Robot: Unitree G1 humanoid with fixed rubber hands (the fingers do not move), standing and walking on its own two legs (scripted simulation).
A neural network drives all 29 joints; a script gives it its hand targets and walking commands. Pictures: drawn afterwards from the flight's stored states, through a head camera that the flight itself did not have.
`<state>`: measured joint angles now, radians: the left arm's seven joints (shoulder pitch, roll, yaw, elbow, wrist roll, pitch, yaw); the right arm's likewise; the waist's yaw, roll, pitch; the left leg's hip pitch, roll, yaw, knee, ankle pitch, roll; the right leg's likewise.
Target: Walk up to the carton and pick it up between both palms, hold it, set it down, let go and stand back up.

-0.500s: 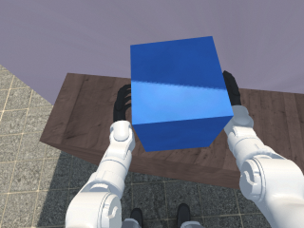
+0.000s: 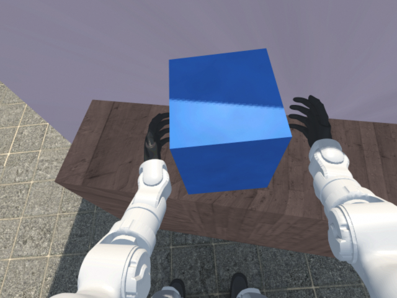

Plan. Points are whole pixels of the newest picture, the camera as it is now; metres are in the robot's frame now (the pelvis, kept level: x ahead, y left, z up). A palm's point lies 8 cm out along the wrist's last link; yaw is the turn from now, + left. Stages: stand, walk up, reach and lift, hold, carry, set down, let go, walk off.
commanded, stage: set down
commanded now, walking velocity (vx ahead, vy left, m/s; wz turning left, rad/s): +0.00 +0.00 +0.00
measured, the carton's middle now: (222, 129) +0.47 +0.01 -0.03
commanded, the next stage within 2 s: none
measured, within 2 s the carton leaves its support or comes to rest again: neither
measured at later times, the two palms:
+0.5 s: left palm (145, 187) +0.32 +0.16 -0.02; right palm (339, 176) +0.37 -0.23 -0.03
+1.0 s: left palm (137, 214) +0.26 +0.16 -0.02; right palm (356, 217) +0.29 -0.25 -0.03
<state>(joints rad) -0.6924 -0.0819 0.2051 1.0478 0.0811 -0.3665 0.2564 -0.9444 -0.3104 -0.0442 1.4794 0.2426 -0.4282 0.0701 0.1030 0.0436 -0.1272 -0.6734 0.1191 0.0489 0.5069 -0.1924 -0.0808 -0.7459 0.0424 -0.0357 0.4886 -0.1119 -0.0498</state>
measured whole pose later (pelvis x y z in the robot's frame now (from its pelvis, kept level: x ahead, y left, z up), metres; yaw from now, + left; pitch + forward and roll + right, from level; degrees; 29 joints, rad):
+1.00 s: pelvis +0.00 +0.01 +0.01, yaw +1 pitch +14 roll +0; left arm -0.09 -0.08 0.04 0.59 0.08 -0.32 0.24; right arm -0.27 -0.36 0.00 1.08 0.36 -0.56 0.22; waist 0.05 0.01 -0.12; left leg -0.54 0.11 0.04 0.50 -0.20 -0.08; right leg -0.61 0.03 -0.04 0.48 -0.13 -0.05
